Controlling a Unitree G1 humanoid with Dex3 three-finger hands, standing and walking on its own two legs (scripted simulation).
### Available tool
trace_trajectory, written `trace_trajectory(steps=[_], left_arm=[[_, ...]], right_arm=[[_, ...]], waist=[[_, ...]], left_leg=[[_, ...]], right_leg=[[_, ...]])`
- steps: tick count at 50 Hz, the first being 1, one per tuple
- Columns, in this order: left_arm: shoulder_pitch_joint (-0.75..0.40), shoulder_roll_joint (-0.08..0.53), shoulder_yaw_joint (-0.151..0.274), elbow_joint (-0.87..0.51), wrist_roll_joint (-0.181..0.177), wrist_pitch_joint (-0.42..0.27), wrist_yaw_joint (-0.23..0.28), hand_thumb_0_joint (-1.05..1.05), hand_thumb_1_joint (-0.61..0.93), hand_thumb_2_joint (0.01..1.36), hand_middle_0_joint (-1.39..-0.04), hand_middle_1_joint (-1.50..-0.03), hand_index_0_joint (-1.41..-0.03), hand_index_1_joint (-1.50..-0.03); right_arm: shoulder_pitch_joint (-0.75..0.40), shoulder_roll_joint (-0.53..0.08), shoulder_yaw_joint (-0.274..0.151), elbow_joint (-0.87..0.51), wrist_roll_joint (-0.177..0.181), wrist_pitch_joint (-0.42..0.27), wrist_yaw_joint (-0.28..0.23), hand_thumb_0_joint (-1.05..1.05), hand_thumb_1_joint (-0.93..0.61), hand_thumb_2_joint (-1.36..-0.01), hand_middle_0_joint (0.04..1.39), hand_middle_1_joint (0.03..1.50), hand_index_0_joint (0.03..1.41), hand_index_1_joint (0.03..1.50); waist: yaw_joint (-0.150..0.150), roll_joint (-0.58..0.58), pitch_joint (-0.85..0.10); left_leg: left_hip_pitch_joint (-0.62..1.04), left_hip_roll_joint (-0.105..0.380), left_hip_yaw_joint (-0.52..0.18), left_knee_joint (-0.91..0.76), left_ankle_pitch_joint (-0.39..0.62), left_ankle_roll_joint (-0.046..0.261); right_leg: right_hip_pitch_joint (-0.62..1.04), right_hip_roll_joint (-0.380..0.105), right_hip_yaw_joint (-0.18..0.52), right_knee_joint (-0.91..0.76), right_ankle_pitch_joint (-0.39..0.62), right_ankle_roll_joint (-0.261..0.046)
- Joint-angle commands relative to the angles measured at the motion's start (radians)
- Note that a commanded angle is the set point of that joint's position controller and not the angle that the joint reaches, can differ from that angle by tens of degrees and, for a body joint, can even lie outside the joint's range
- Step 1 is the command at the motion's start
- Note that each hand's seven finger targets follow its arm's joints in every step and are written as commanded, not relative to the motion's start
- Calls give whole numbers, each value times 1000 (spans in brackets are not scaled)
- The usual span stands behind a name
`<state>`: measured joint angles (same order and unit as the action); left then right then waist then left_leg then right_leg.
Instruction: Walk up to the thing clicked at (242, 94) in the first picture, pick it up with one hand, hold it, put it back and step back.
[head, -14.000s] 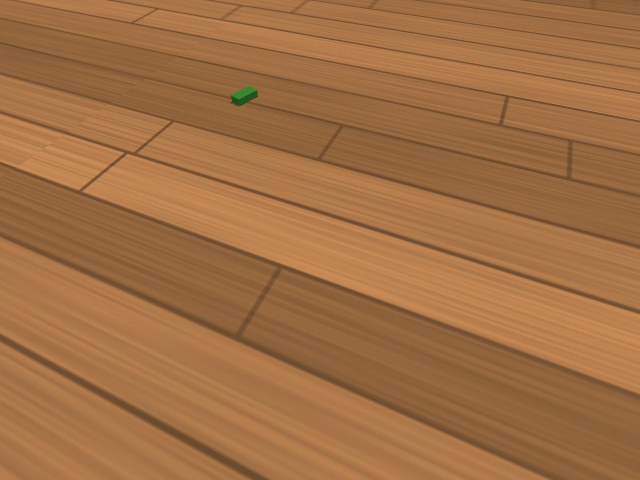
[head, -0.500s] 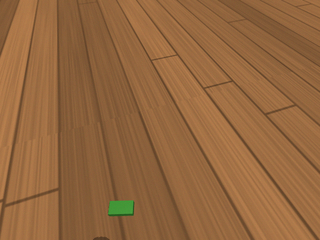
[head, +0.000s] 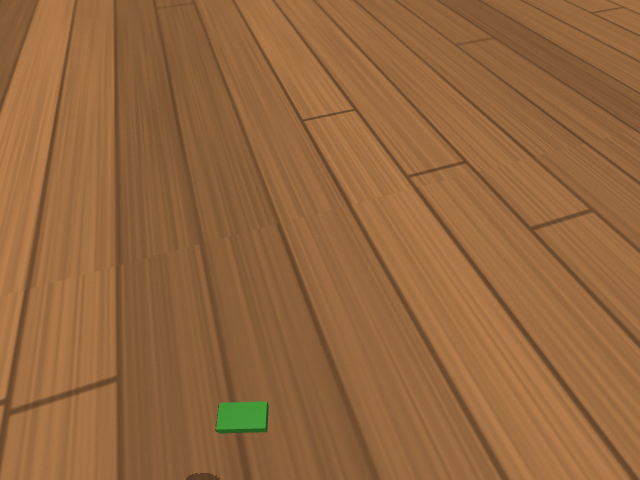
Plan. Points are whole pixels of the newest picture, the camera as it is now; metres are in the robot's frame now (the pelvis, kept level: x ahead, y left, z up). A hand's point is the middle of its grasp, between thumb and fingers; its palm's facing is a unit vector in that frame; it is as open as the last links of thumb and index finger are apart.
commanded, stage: stand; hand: left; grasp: from above
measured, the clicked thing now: (243, 417) +0.40 +0.26 -0.76
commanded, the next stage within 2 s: rise first in 0.52 s
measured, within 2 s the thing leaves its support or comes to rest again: neither
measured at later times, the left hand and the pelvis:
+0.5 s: hand out of the picture +0.07 +0.26 -0.16, palm faces -0.04 -0.93 -0.35, open 7.4 cm; pelvis +0.00 +0.00 +0.00, yaw +0 degrees
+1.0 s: hand out of the picture +0.14 +0.26 -0.19, palm faces -0.09 -0.91 -0.40, open 11.1 cm; pelvis -0.01 +0.00 -0.04, yaw +0 degrees
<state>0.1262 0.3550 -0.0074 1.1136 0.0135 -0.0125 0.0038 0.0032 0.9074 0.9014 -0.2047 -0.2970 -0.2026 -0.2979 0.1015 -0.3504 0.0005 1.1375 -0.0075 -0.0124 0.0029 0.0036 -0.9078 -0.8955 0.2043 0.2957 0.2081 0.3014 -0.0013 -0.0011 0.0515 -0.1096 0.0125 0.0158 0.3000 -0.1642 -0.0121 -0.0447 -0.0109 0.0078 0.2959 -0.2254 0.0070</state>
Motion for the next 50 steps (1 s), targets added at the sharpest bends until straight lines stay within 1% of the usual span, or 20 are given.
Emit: trace_trajectory(steps=[1,9,15,22,28,31,32,33,34,35,36,37,38,39,40,42,44,45,48,50], left_arm=[[-26,210,47,-54,-4,-20,11,0,900,900,-200,-300,-200,-301],[-18,209,46,-54,-6,-21,13,0,900,900,-200,-300,-200,-301],[-21,208,46,-54,-2,-19,12,0,900,900,-200,-300,-200,-301],[-19,211,47,-54,-5,-23,12,0,900,900,-200,-300,-200,-301],[-22,214,49,-54,-6,-19,11,0,900,900,-200,-300,-200,-301],[-14,211,48,-54,-5,-19,11,0,892,853,-255,-316,-254,-315],[-365,34,44,-405,-56,-110,22,0,812,893,-327,-386,-279,-395],[-473,84,60,-313,-53,-94,26,0,732,900,-272,-466,-235,-475],[-332,162,116,-160,-34,-56,31,0,652,936,-233,-546,-196,-555],[-241,173,135,-96,-18,-34,17,0,572,887,-248,-599,-225,-623],[-287,200,142,-110,5,-32,5,0,492,864,-232,-679,-226,-687],[-308,242,173,-126,28,-39,-5,0,412,886,-225,-733,-217,-741],[-261,248,192,-110,59,-35,-22,0,332,867,-210,-801,-215,-797],[-147,211,193,-43,93,-21,-37,0,252,864,-198,-858,-212,-844],[-88,222,209,-53,122,-11,-45,0,172,862,-185,-894,-204,-873],[-69,225,229,-166,145,9,-37,0,12,850,-197,-918,-213,-900],[-70,155,185,-191,157,56,-26,0,-148,863,-195,-943,-207,-929],[-122,158,180,-221,166,76,-19,0,-228,869,-200,-947,-207,-939],[-80,160,195,-284,177,116,-1,0,-468,910,-182,-957,-172,-966],[-82,152,197,-346,182,124,3,0,-536,937,-154,-991,-145,-999]], right_arm=[[-36,-213,-42,-61,2,-18,-13,0,-900,-900,200,300,200,300],[-42,-208,-39,-63,2,-18,-13,0,-900,-900,200,300,200,300],[-33,-210,-39,-62,1,-15,-12,0,-900,-900,200,300,200,300],[-38,-211,-41,-67,2,-18,-12,0,-900,-900,200,300,200,300],[-33,-209,-38,-63,1,-18,-14,0,-900,-900,200,300,200,300],[-30,-211,-39,-64,2,-19,-15,0,-921,-913,199,303,200,303],[1,-49,0,-337,71,-63,-31,0,-953,-912,200,301,200,301],[58,-78,-5,-275,71,-61,-42,0,-902,-900,199,300,200,300],[86,-105,-17,-268,67,-50,-49,0,-918,-906,198,300,199,300],[97,-108,-35,-295,66,-41,-46,0,-897,-900,199,300,199,300],[108,-111,-46,-314,56,-41,-50,0,-903,-900,199,300,200,300],[131,-110,-62,-329,52,-45,-53,0,-897,-898,199,300,200,300],[141,-108,-75,-362,41,-49,-49,0,-886,-894,200,300,200,300],[178,-105,-89,-365,31,-47,-41,0,-908,-899,200,300,200,300],[172,-99,-94,-400,30,-47,-34,0,-904,-897,200,300,200,300],[155,-91,-100,-469,34,-43,-28,0,-898,-895,201,300,201,300],[133,-80,-91,-510,40,-37,-19,0,-911,-899,201,300,201,300],[118,-80,-91,-528,43,-38,-18,0,-917,-901,201,300,201,300],[111,-70,-92,-585,44,-44,-10,0,-899,-899,201,300,201,300],[119,-66,-94,-606,41,-56,-9,0,-914,-903,201,300,201,300]], waist=[[-4,-4,-100],[-1,-5,-71],[-4,-5,-62],[-2,-8,-108],[-1,8,-75],[2,-2,-75],[-120,36,-19],[-85,18,-67],[-78,-46,-49],[-43,-42,-48],[-42,-38,-103],[-34,-30,-187],[-30,-14,-253],[-18,-30,-275],[22,-13,-321],[50,44,-390],[32,61,-320],[15,43,-293],[13,20,-260],[-1,16,-280]], left_leg=[[74,126,-92,-4,231,34],[62,125,-96,-5,254,31],[41,121,-97,-24,153,30],[82,129,-96,3,269,36],[60,124,-95,-17,208,33],[61,128,-99,-10,249,34],[-79,-16,28,65,74,24],[-70,-17,20,79,75,25],[-113,-20,16,110,48,31],[-149,-12,19,138,54,28],[-169,-17,19,180,67,31],[-153,-15,13,213,107,30],[-169,-22,11,263,157,29],[-202,-24,4,306,180,28],[-223,-33,6,332,194,24],[-207,-38,6,338,218,20],[-260,-33,1,350,186,16],[-290,-24,-8,365,162,17],[-390,-16,-10,413,35,15],[-423,-14,-12,460,-1,17]], right_leg=[[-30,-127,80,-40,254,-28],[-39,-123,75,-42,273,-24],[-53,-120,78,-59,167,-24],[-19,-128,75,-35,295,-26],[-38,-125,79,-46,215,-28],[-29,-125,75,-41,252,-27],[-262,8,-8,43,181,-14],[-218,6,-17,56,172,-13],[-241,13,-26,68,134,-14],[-254,12,-32,105,131,-17],[-276,13,-26,140,136,-19],[-283,13,-23,182,179,-19],[-282,12,-24,228,222,-20],[-309,15,-24,268,235,-22],[-285,13,-27,294,233,-25],[-273,17,-25,313,229,-28],[-345,22,-32,327,177,-30],[-381,27,-39,338,147,-30],[-457,31,-42,389,29,-31],[-516,32,-41,435,-2,-29]])
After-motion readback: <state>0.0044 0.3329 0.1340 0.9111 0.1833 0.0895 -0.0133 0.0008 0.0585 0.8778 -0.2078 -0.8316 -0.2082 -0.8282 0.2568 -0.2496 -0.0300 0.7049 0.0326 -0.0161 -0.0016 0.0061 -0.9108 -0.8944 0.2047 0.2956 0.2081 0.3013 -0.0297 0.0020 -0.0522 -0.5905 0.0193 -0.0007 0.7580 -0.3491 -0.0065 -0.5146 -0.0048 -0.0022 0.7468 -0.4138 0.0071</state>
